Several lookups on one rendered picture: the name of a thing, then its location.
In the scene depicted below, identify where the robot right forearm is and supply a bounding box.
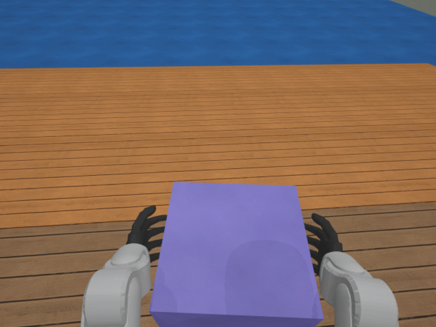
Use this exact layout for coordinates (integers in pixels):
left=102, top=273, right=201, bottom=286
left=320, top=251, right=399, bottom=327

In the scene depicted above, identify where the robot left forearm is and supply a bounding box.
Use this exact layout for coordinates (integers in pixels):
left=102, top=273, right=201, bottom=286
left=80, top=243, right=151, bottom=327

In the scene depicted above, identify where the carton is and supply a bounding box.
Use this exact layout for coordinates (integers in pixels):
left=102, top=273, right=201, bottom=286
left=149, top=182, right=324, bottom=327

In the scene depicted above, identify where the robot right hand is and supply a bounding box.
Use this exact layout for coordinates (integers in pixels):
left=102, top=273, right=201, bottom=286
left=304, top=213, right=343, bottom=277

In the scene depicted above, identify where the robot left hand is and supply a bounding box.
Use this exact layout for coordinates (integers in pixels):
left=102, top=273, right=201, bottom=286
left=126, top=205, right=167, bottom=262

